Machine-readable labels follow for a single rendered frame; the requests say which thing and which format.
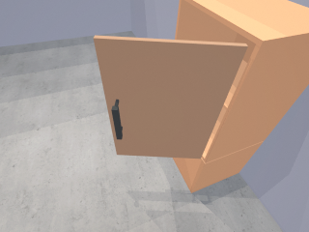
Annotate handle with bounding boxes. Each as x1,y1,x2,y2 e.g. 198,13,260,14
111,99,123,140

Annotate cupboard door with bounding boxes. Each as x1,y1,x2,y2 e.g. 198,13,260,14
93,35,248,160

